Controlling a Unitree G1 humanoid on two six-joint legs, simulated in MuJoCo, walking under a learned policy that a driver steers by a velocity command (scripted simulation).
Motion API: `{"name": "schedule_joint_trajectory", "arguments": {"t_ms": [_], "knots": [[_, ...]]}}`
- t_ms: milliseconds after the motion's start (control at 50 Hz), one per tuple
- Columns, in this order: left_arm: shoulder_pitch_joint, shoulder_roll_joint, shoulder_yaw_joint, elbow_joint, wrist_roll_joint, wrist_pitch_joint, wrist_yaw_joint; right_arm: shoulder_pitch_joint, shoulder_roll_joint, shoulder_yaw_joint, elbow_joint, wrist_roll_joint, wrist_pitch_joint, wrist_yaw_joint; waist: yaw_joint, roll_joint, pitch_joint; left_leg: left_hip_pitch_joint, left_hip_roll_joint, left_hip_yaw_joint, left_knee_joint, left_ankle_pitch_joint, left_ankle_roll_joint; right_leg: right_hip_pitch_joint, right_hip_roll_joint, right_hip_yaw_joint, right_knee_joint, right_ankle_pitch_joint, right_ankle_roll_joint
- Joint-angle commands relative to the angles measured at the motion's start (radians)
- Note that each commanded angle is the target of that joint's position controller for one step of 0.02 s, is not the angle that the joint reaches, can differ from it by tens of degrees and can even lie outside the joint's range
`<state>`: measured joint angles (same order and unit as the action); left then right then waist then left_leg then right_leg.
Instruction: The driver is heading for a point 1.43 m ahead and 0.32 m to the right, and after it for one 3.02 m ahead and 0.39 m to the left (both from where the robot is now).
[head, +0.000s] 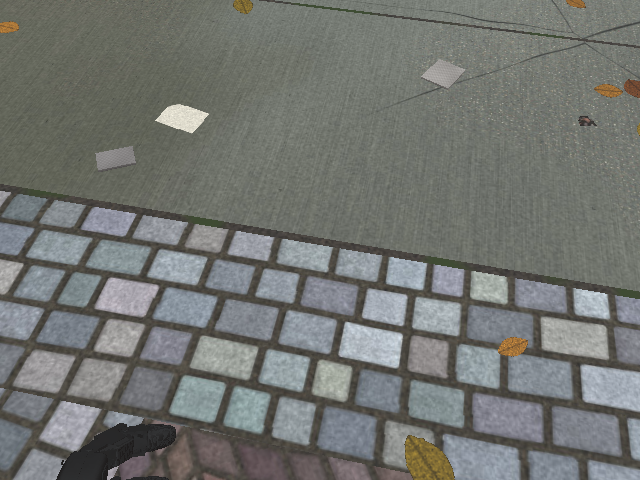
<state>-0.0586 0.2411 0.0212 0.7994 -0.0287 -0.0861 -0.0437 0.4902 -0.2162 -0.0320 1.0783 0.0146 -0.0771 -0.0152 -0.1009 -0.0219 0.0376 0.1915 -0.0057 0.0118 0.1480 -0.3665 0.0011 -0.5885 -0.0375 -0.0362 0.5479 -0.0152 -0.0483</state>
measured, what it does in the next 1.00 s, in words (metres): walks ahead: right foot, then left foot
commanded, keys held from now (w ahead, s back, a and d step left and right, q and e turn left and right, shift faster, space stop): w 0.74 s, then w+e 0.26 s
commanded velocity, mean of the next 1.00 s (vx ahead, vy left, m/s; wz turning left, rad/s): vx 0.49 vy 0.00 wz -0.06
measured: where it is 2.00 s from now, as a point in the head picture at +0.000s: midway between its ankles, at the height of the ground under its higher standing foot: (358, 216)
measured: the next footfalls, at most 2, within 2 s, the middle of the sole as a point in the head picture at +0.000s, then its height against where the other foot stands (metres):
right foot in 0.04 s outside the picture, level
left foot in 0.62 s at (248, 449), level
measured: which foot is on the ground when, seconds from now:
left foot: down 0.00-0.06, up 0.08-0.60, down 0.62-1.00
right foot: up 0.00-0.02, down 0.04-0.62, up 0.64-1.00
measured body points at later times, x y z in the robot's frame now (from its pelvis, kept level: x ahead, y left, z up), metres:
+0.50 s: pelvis +0.28 -0.03 +0.01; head +0.30 -0.02 +0.46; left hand +0.25 +0.24 -0.13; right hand +0.48 -0.26 -0.09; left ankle +0.48 +0.13 -0.68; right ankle +0.18 -0.12 -0.73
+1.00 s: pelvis +0.56 +0.02 +0.02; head +0.58 +0.02 +0.47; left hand +0.74 +0.26 -0.10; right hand +0.56 -0.25 -0.12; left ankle +0.49 +0.11 -0.73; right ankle +0.74 -0.16 -0.67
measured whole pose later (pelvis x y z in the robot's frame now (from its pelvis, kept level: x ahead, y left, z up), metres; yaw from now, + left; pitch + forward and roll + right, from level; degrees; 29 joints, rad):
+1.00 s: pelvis +0.56 +0.02 +0.02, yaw -6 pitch +1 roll +2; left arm 0.12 0.27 0.05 0.87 -0.02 -0.06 -0.02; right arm 0.31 -0.25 -0.05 0.97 -0.01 -0.10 0.00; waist -0.06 -0.04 0.01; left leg 0.02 -0.06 0.14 0.17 -0.22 0.04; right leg -0.69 -0.11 0.05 0.70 0.08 -0.03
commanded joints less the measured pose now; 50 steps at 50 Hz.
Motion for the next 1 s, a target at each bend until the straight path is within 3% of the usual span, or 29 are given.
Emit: {"name": "schedule_joint_trajectory", "arguments": {"t_ms": [20, 40, 60, 80, 100, 120, 140, 160, 180, 200, 240, 320, 400, 500, 560, 580, 600, 620, 640, 660, 680, 700, 720, 740, 760, 800, 880, 940, 1000], "knots": [[0.107, 0.154, 0.057, -0.027, 0.000, -0.011, 0.003, -0.039, -0.198, -0.042, -0.045, -0.006, 0.007, -0.004, 0.167, 0.150, -0.039, -0.107, 0.242, -0.046, 0.211, 0.932, 0.117, 0.268, 0.060, -0.032, 0.004, -0.041, -0.058], [0.278, 0.188, 0.079, 0.026, -0.004, -0.005, 0.010, -0.047, -0.186, -0.038, -0.054, -0.013, 0.016, -0.004, 0.246, 0.141, -0.138, -0.182, 0.199, -0.017, 0.415, 0.973, 0.090, 0.488, 0.072, -0.039, 0.003, -0.047, -0.085], [0.452, 0.255, 0.097, 0.064, 0.007, 0.003, 0.022, -0.030, -0.144, -0.021, -0.080, -0.032, 0.018, -0.003, 0.288, 0.014, -0.271, -0.429, 0.139, 0.007, 0.743, 0.644, 0.064, 0.799, -0.124, 0.200, 0.021, -0.120, -0.145], [0.497, 0.291, 0.098, 0.090, 0.019, 0.002, 0.009, 0.111, 0.017, 0.019, -0.076, -0.016, -0.003, 0.010, 0.193, -0.284, -0.437, -0.745, -0.061, -0.053, 1.086, -0.146, 0.015, 1.038, -0.348, 0.729, -0.178, -0.454, -0.302], [0.442, 0.192, 0.071, 0.084, 0.014, -0.003, 0.005, 0.019, -0.093, -0.005, -0.079, 0.013, -0.031, 0.016, 0.220, -0.178, -0.331, -0.849, -0.020, -0.164, 1.211, -0.183, 0.042, 0.943, -0.318, 0.801, -0.297, -0.549, -0.254], [0.342, 0.159, 0.059, 0.069, 0.012, -0.011, 0.006, -0.089, -0.152, -0.023, -0.120, 0.038, -0.047, 0.018, 0.194, -0.126, -0.166, -0.913, 0.030, -0.130, 1.228, -0.092, 0.062, 0.787, -0.298, 0.645, -0.312, -0.477, -0.212], [0.257, 0.144, 0.053, 0.052, 0.019, -0.020, 0.003, -0.138, -0.155, -0.024, -0.132, 0.032, -0.053, 0.009, 0.158, -0.021, -0.101, -0.863, 0.086, -0.111, 1.183, 0.010, 0.067, 0.628, -0.266, 0.517, -0.333, -0.322, -0.195], [0.215, 0.126, 0.048, 0.048, 0.031, -0.027, -0.001, -0.153, -0.147, -0.031, -0.134, 0.016, -0.049, 0.002, 0.125, 0.004, -0.063, -0.814, 0.120, -0.102, 1.134, 0.070, 0.064, 0.507, -0.234, 0.420, -0.354, -0.204, -0.189], [0.198, 0.109, 0.043, 0.053, 0.042, -0.033, -0.003, -0.127, -0.128, -0.033, -0.132, 0.009, -0.037, 0.000, 0.091, -0.025, -0.067, -0.744, 0.149, -0.113, 1.099, 0.102, 0.063, 0.438, -0.204, 0.355, -0.377, -0.155, -0.183], [0.197, 0.093, 0.040, 0.061, 0.039, -0.035, -0.006, -0.112, -0.109, -0.033, -0.130, 0.008, -0.024, -0.001, 0.075, -0.038, -0.062, -0.718, 0.157, -0.110, 1.065, 0.107, 0.060, 0.404, -0.184, 0.313, -0.400, -0.137, -0.186], [0.228, 0.101, 0.038, 0.085, 0.032, -0.038, 0.001, -0.138, -0.099, -0.035, -0.144, 0.005, -0.006, -0.005, 0.066, -0.039, -0.028, -0.740, 0.169, -0.092, 0.993, 0.122, 0.046, 0.358, -0.170, 0.251, -0.437, -0.113, -0.195], [0.316, 0.150, 0.048, 0.114, 0.031, -0.030, 0.031, -0.308, -0.112, -0.039, -0.212, -0.014, -0.003, -0.004, 0.102, -0.008, 0.022, -0.888, 0.178, -0.080, 0.763, 0.321, 0.004, 0.404, -0.169, 0.202, -0.472, -0.065, -0.194], [0.391, 0.166, 0.048, 0.137, 0.019, -0.020, 0.045, -0.455, -0.088, -0.026, -0.255, -0.008, -0.017, 0.013, 0.152, -0.012, 0.034, -0.838, 0.128, -0.029, 0.514, 0.495, -0.002, 0.438, -0.133, 0.118, -0.468, -0.021, -0.155], [0.485, 0.173, 0.053, 0.182, 0.012, 0.005, 0.049, -0.588, -0.094, -0.015, -0.314, 0.004, -0.028, 0.042, 0.188, -0.013, 0.060, -0.871, 0.097, -0.025, 0.380, 0.436, 0.018, 0.617, -0.193, 0.119, -0.396, 0.034, -0.149], [0.468, 0.195, 0.063, 0.182, 0.011, 0.022, 0.053, -0.550, -0.134, -0.026, -0.323, 0.007, -0.035, 0.056, 0.141, -0.047, 0.021, -0.779, 0.064, -0.007, 0.340, 0.317, 0.058, 0.695, -0.226, 0.125, -0.299, 0.231, -0.124], [0.446, 0.203, 0.064, 0.175, 0.012, 0.027, 0.053, -0.473, -0.161, -0.039, -0.305, 0.006, -0.037, 0.055, 0.093, -0.063, -0.031, -0.657, 0.030, 0.022, 0.328, 0.294, 0.078, 0.693, -0.209, 0.106, -0.207, 0.408, -0.110], [0.433, 0.184, 0.056, 0.168, 0.017, 0.032, 0.053, -0.308, -0.206, -0.065, -0.254, 0.005, -0.037, 0.049, 0.014, -0.054, -0.131, -0.432, 0.008, 0.038, 0.316, 0.313, 0.111, 0.639, -0.157, 0.066, -0.021, 0.504, -0.084], [0.437, 0.150, 0.038, 0.140, 0.035, 0.030, 0.054, -0.109, -0.281, -0.087, -0.211, -0.008, -0.034, 0.039, -0.051, 0.028, -0.288, -0.105, 0.172, -0.144, 0.361, 0.332, 0.179, 0.429, -0.099, 0.025, 0.281, 0.283, -0.050], [0.565, 0.007, -0.002, 0.134, 0.033, 0.005, 0.039, -0.035, -0.353, -0.103, -0.182, -0.011, -0.026, 0.041, 0.017, 0.297, -0.423, 0.250, 0.404, -0.633, 0.263, 0.144, 0.352, 0.005, 0.099, 0.021, 0.642, -0.394, 0.022], [0.507, 0.106, 0.018, 0.147, 0.006, -0.021, 0.036, -0.046, -0.243, -0.074, -0.187, -0.004, -0.025, 0.041, -0.020, 0.225, -0.411, 0.240, 0.397, -0.733, 0.168, 0.038, 0.337, -0.118, 0.072, 0.161, 0.770, -0.556, 0.007], [0.404, 0.172, 0.036, 0.112, -0.020, -0.038, 0.033, -0.141, -0.200, -0.059, -0.205, -0.003, -0.027, 0.037, -0.008, 0.186, -0.248, 0.106, 0.361, -0.571, 0.149, 0.079, 0.285, -0.188, 0.016, 0.151, 0.789, -0.482, -0.011], [0.348, 0.170, 0.036, 0.100, -0.020, -0.044, 0.039, -0.222, -0.175, -0.050, -0.225, -0.009, -0.029, 0.036, 0.023, 0.102, -0.170, -0.043, 0.322, -0.448, 0.123, 0.178, 0.258, -0.156, -0.040, 0.122, 0.746, -0.387, -0.013], [0.322, 0.161, 0.042, 0.098, -0.003, -0.039, 0.045, -0.274, -0.147, -0.041, -0.231, -0.016, -0.031, 0.039, 0.052, 0.064, -0.103, -0.173, 0.285, -0.362, 0.090, 0.266, 0.244, -0.117, -0.071, 0.110, 0.677, -0.328, -0.005], [0.340, 0.147, 0.046, 0.101, 0.006, -0.027, 0.046, -0.295, -0.125, -0.033, -0.231, -0.025, -0.034, 0.041, 0.088, 0.081, -0.087, -0.251, 0.257, -0.304, 0.059, 0.310, 0.231, -0.051, -0.098, 0.117, 0.634, -0.288, -0.003], [0.365, 0.118, 0.043, 0.109, 0.005, -0.012, 0.045, -0.299, -0.121, -0.033, -0.225, -0.027, -0.037, 0.044, 0.106, 0.090, -0.080, -0.294, 0.248, -0.265, 0.029, 0.322, 0.230, -0.014, -0.105, 0.117, 0.609, -0.271, 0.003], [0.367, 0.085, 0.039, 0.108, 0.002, 0.013, 0.047, -0.284, -0.145, -0.040, -0.208, -0.024, -0.045, 0.041, 0.121, 0.084, -0.047, -0.350, 0.247, -0.185, -0.015, 0.370, 0.236, -0.020, -0.115, 0.115, 0.559, -0.239, 0.017], [0.262, 0.089, 0.045, 0.065, 0.009, 0.021, 0.045, -0.243, -0.174, -0.049, -0.181, -0.031, -0.046, 0.019, 0.100, 0.070, -0.005, -0.336, 0.227, -0.053, -0.051, 0.414, 0.209, -0.106, -0.094, 0.144, 0.368, -0.025, 0.032], [0.164, 0.073, 0.039, 0.030, 0.012, 0.014, 0.030, -0.234, -0.182, -0.047, -0.176, -0.025, -0.045, 0.008, 0.070, 0.070, 0.016, -0.336, 0.201, 0.045, -0.069, 0.416, 0.174, -0.058, -0.069, 0.086, 0.189, 0.124, 0.028], [0.072, 0.058, 0.029, -0.014, 0.011, 0.013, 0.014, -0.172, -0.192, -0.049, -0.149, -0.017, -0.033, 0.002, 0.033, 0.055, 0.044, -0.231, 0.232, 0.083, -0.052, 0.438, 0.165, -0.087, -0.058, 0.057, 0.098, 0.139, 0.014]]}}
